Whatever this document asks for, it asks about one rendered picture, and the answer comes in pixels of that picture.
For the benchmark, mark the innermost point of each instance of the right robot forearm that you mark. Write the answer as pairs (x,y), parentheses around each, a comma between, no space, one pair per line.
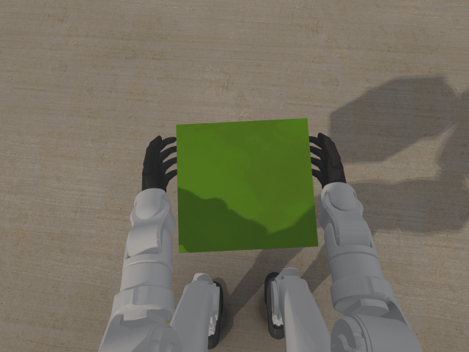
(358,283)

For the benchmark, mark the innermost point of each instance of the robot left hand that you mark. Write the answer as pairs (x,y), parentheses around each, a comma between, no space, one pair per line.
(153,174)

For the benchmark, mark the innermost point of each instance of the robot right shin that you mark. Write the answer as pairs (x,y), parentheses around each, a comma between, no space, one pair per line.
(285,272)

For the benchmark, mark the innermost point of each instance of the carton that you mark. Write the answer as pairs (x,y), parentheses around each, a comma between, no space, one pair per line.
(245,185)

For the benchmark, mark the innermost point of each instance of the left robot forearm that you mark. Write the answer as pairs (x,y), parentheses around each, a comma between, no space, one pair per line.
(145,295)

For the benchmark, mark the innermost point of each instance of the robot right thigh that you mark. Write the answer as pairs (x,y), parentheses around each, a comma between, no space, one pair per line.
(304,327)

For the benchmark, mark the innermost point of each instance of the robot left upper arm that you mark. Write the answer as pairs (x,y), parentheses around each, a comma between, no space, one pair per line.
(156,337)

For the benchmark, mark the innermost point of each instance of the robot right hand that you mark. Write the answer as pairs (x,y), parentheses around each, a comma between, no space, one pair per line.
(331,168)

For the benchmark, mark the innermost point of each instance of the robot right upper arm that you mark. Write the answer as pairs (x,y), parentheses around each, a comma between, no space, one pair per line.
(363,333)

